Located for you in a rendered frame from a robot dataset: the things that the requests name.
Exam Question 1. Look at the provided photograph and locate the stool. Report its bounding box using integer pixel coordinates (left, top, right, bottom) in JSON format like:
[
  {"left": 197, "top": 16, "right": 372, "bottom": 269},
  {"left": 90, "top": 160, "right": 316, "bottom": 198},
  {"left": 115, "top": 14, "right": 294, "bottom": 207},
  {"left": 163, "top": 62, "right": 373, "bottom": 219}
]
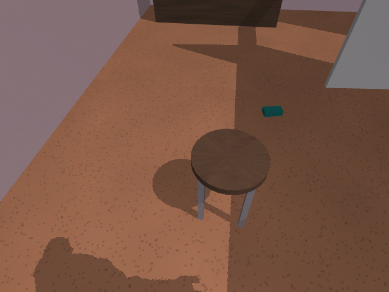
[{"left": 191, "top": 129, "right": 270, "bottom": 228}]

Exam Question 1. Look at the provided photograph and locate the small box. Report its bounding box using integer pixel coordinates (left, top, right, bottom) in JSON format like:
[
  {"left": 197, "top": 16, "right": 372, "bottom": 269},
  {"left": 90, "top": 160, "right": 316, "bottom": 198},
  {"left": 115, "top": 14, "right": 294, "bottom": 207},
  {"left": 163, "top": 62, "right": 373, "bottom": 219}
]
[{"left": 262, "top": 106, "right": 283, "bottom": 117}]

